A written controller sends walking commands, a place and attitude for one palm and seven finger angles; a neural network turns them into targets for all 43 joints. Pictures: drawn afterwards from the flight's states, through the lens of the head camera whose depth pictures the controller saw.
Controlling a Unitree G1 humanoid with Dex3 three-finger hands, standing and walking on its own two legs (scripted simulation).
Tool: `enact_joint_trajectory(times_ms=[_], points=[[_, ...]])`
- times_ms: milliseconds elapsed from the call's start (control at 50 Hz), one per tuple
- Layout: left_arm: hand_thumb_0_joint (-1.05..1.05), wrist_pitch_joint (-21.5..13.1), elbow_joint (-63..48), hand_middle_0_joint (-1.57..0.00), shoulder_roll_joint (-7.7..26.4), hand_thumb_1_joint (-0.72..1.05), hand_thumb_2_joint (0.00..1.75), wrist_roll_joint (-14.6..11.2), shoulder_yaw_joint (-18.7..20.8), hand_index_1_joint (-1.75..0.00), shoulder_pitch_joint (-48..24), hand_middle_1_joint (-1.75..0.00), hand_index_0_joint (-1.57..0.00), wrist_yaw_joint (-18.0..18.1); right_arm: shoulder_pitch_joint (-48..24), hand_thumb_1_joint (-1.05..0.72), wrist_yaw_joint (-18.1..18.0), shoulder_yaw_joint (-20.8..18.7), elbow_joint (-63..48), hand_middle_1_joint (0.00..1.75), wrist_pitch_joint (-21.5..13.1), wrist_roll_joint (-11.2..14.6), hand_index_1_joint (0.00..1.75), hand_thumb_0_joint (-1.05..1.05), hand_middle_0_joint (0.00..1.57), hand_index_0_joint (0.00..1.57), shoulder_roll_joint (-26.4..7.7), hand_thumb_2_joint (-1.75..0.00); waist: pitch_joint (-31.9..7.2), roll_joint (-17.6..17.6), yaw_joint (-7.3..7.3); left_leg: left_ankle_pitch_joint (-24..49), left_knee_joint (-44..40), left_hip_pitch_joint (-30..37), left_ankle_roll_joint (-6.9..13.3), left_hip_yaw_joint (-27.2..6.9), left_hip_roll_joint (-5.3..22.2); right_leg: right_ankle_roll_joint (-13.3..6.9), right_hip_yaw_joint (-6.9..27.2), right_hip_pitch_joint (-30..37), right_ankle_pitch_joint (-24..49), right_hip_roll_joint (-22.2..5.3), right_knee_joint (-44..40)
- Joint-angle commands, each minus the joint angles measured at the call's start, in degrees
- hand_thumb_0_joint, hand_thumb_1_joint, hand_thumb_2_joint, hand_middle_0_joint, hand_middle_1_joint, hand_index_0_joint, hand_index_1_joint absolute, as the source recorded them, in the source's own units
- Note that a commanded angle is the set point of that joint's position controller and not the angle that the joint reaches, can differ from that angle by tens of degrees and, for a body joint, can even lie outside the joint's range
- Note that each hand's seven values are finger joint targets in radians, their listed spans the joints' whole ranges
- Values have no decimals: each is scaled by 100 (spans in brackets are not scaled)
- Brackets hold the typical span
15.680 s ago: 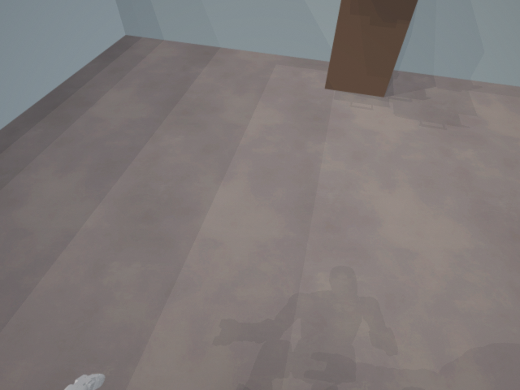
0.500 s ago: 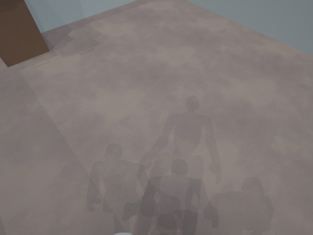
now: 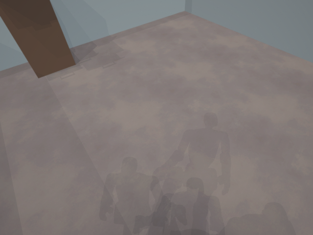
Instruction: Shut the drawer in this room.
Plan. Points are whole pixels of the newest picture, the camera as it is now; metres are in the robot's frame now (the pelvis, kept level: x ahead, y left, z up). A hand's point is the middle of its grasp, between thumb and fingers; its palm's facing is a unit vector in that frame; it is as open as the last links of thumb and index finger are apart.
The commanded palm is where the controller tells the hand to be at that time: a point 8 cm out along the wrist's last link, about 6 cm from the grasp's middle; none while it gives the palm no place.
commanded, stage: stand and wait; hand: left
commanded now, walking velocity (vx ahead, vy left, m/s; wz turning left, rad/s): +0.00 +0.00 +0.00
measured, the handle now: out of the picture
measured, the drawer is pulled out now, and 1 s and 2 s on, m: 0.17 0.17 0.17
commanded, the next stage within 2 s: turn or walk to find it in 1.94 s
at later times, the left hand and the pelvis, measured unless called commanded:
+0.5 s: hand out of the picture -0.03 +0.17 -0.17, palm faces +0.05 -0.99 -0.16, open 7.4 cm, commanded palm none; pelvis -0.02 +0.01 +0.01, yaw +0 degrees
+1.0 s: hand out of the picture -0.06 +0.17 -0.17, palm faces +0.04 -0.99 -0.16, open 7.4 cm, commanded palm none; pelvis -0.03 +0.02 +0.01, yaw -1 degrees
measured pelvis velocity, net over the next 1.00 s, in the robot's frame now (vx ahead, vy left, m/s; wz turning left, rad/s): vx -0.03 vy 0.02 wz -0.02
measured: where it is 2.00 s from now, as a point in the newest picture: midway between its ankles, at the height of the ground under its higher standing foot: outside the picture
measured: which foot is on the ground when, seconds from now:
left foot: up 0.00-0.18, down 0.20-1.00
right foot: down 0.00-1.00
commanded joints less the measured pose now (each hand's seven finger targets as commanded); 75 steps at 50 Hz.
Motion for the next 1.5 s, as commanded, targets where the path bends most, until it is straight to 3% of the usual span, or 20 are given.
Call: enact_joint_trajectory(times_ms=[0, 40, 80, 120, 140, 180, 200, 220, 240, 340, 460, 600, 840, 1200, 1480], points=[[0, -106, -109, -20, 972, 90, 90, 20, 195, -30, 271, -30, -20, 62, 145, -90, -59, -99, -214, 30, -16, -44, 30, 0, 20, 20, -381, -90, 257, -1377, 24, -662, 973, -550, 7, -165, 186, -871, 1617, -83, 1377, -1558, -1631], [0, -114, -81, -20, 889, 90, 90, 10, 200, -30, 204, -30, -20, 69, 351, -90, -73, -63, -43, 30, -27, -25, 30, 0, 20, 20, -253, -90, 22, -1066, -2, -491, 885, -408, -20, -52, 208, -844, 1141, 177, 2049, -1364, -1343], [0, -119, 9, -20, 893, 90, 90, 1, 198, -30, 289, -30, -20, 70, 413, -90, -84, -23, 46, 30, -45, -24, 30, 0, 20, 20, -191, -90, -113, -991, 26, -277, 384, -291, -60, 51, 226, -768, 977, 372, 2239, -1232, -1201], [0, -99, 78, -20, 845, 90, 90, -27, 192, -30, 233, -30, -20, 77, 602, -90, -101, 11, 170, 30, -78, -32, 30, 0, 20, 20, -175, -90, -152, -963, -34, 281, -296, 89, -67, 78, 277, -600, 863, 256, 1832, -1114, -1119], [0, -88, 101, -20, 802, 90, 90, -53, 173, -30, 179, -30, -20, 79, 756, -90, -106, 21, 270, 30, -118, -34, 30, 0, 20, 20, -201, -90, -200, -807, -83, 862, -765, 446, -43, 7, 343, -443, 777, 71, 1490, -1012, -1017], [0, -59, 149, -20, 613, 90, 90, -83, 125, -30, 250, -30, -20, 57, 712, -90, -124, 39, 353, 30, -201, -47, 30, 0, 20, 20, -386, -90, -144, -251, 21, 1749, -1007, 604, 86, -316, 739, -103, 488, -97, 907, -541, -976], [0, -13, 205, -20, 567, 90, 90, -70, 107, -30, 265, -30, -20, 59, 561, -90, -123, 33, 366, 30, -199, -31, 30, 0, 20, 20, -415, -90, -7, -67, 84, 1447, -1088, 377, 116, -388, 811, -21, 437, -63, 475, -458, -1073], [0, 7, 258, -20, 560, 90, 90, -71, 95, -30, 241, -30, -20, 62, 524, -90, -123, 57, 387, 30, -219, -27, 30, 0, 20, 20, -382, -90, 129, 199, 78, 1284, -1262, 134, 134, -448, 808, 24, 399, 127, 451, -428, -1078], [0, 2, 311, -20, 567, 90, 90, -72, 87, -30, 280, -30, -20, 62, 559, -90, -123, 73, 413, 30, -233, -23, 30, 0, 20, 20, -346, -90, 173, 214, 95, 1209, -1386, -33, 135, -444, 796, 38, 369, 338, 557, -422, -1076], [0, -32, 501, -20, 480, 90, 90, -78, 33, -30, 539, -30, -20, 72, 749, -90, -152, 86, 473, 30, -261, -13, 30, 0, 20, 20, -264, -90, 83, 16, 86, 1122, -1439, 189, 126, -293, 708, 11, 411, 401, 652, -465, -1237], [0, -33, 562, -20, 363, 90, 90, -51, 7, -30, 690, -30, -20, 87, 903, -90, -152, 71, 496, 30, -242, -13, 30, 0, 20, 20, -170, -90, 411, -179, 52, 527, -1586, 5, 142, -292, 662, 29, 473, 139, 293, -429, -1336], [0, -37, 571, -20, 263, 90, 90, -25, 13, -30, 888, -30, -20, 98, 1053, -90, -144, 57, 492, 30, -240, -15, 30, 0, 20, 20, -133, -90, 489, -258, 50, 69, -1666, -183, 188, -348, 649, 48, 494, -1, 69, -384, -1292], [0, -78, 562, -20, 229, 90, 90, -16, 19, -30, 1051, -30, -20, 107, 1150, -90, -140, 55, 475, 30, -270, -15, 30, 0, 20, 20, -67, -90, 354, -212, 43, 187, -1566, -128, 226, -310, 626, 23, 560, -104, 102, -408, -1278], [0, -113, 455, -20, 487, 90, 90, -8, 84, -30, 831, -30, -20, 82, 1038, -90, -125, -1, 384, 30, -293, -24, 30, 0, 20, 20, -350, -90, 359, -202, 36, 139, -1550, -157, 239, -355, 643, -21, 598, -128, 14, -396, -1288], [0, -196, 301, -20, 1134, 90, 90, -12, 178, -30, 275, -30, -20, 25, 537, -90, -94, -67, 259, 30, -352, -23, 30, 0, 20, 20, -941, -90, 139, -256, 29, 698, -1522, 173, 226, -313, 694, -101, 641, 146, 374, -491, -1400]])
